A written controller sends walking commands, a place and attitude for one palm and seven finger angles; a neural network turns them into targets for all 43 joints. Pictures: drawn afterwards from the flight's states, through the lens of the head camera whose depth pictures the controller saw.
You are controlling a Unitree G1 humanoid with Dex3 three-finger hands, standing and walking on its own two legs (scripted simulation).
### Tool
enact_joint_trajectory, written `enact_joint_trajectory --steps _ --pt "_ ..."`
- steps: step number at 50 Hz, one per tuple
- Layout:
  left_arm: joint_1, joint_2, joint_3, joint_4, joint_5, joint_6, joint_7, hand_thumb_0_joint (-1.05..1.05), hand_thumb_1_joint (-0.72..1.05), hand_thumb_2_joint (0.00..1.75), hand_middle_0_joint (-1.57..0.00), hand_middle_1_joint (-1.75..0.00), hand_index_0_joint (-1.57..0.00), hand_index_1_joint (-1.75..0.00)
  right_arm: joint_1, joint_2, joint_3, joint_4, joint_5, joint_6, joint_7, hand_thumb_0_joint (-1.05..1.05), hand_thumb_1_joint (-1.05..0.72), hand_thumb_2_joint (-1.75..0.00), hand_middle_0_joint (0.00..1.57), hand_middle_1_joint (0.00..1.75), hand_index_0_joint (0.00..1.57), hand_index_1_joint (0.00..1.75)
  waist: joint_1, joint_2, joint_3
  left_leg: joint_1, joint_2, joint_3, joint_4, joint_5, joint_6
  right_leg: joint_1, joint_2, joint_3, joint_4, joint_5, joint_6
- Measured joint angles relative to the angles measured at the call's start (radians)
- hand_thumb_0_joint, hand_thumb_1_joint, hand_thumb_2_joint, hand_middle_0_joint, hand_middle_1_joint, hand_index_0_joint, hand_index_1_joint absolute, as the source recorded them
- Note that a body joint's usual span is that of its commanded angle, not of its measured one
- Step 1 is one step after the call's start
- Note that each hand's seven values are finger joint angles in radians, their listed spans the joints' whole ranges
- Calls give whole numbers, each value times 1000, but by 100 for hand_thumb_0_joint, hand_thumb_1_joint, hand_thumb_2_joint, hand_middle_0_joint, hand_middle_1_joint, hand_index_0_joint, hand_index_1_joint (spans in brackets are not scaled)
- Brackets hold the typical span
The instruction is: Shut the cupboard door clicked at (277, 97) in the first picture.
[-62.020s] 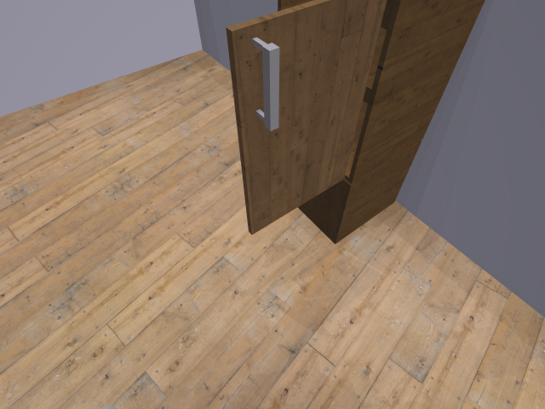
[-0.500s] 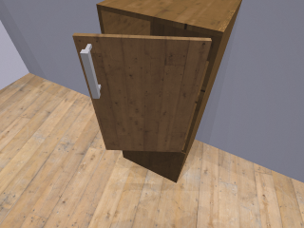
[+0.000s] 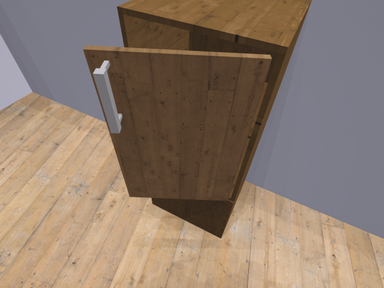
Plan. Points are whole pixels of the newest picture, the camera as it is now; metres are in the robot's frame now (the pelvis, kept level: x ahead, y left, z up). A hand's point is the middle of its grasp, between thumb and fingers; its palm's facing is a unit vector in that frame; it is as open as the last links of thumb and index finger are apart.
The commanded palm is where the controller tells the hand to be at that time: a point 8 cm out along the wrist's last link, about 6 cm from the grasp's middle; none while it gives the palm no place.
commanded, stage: come to a stop and stand still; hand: left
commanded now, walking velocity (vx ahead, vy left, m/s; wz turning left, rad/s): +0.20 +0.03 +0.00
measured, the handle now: (111, 98) +0.47 +0.23 +0.15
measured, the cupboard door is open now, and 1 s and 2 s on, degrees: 25 25 25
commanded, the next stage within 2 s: look again from close up in 0.94 s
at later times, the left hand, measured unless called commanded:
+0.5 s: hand out of the picture +0.06 +0.20 -0.17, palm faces +0.00 -0.97 -0.25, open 7.4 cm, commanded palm none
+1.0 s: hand out of the picture -0.01 +0.18 -0.16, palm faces -0.03 -0.98 -0.21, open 7.4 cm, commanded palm none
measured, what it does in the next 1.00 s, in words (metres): stands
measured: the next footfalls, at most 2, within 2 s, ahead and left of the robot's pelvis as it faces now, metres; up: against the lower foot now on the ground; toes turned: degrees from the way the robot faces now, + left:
none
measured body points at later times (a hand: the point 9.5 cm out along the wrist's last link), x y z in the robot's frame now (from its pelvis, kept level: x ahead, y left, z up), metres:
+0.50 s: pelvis +0.02 +0.01 +0.00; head +0.06 +0.02 +0.45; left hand +0.06 +0.26 -0.15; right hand +0.04 -0.22 -0.16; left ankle -0.02 +0.10 -0.73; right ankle -0.01 -0.12 -0.73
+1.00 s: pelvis -0.02 +0.00 +0.01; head -0.01 +0.00 +0.46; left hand +0.00 +0.24 -0.15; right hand -0.01 -0.23 -0.15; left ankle -0.02 +0.10 -0.73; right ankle -0.01 -0.12 -0.73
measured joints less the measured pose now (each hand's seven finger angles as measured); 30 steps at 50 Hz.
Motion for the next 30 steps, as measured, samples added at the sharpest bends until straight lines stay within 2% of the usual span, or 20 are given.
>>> enact_joint_trajectory --steps 7,12,19,22,25,30 --pt "17 -3 4 26 -1 6 8 0 90 90 -20 -30 -20 -30 3 14 8 -1 7 -33 -19 0 -91 -89 20 30 19 30 5 -28 16 44 -18 18 5 -51 20 17 -21 7 50 -54 13" --pt "-27 -10 -5 24 -10 6 28 0 91 90 -19 -30 -20 -30 -30 29 11 -1 14 -23 -44 1 -91 -89 20 30 20 30 1 -17 40 76 -23 22 -32 -24 18 56 -30 -5 0 -27 26" --pt "-92 18 13 -36 -6 22 37 1 92 90 -20 -30 -20 -30 -67 5 -19 -29 13 -6 -48 2 -93 -89 20 30 20 30 -9 7 60 79 -21 22 -84 -6 25 19 -29 -15 23 12 23" --pt "-119 40 21 -53 -6 21 36 1 92 90 -20 -30 -20 -30 -87 -2 -24 -35 10 -4 -47 2 -93 -89 20 30 20 30 -7 -2 68 62 -28 32 -69 -9 24 17 -36 -6 10 -15 23" --pt "-128 51 10 -70 -5 7 48 1 92 90 -19 -30 -20 -30 -99 -24 -28 -77 16 7 -25 2 -93 -89 20 30 20 30 -16 15 60 7 -9 32 3 -23 12 2 -21 -10 -5 -18 28" --pt "-143 61 -15 -80 -10 5 35 0 91 90 -19 -30 -20 -30 -108 -49 -22 -127 9 0 -15 1 -92 -89 20 30 20 30 -27 22 47 16 -12 34 8 -19 22 -3 -24 -7 27 -14 23"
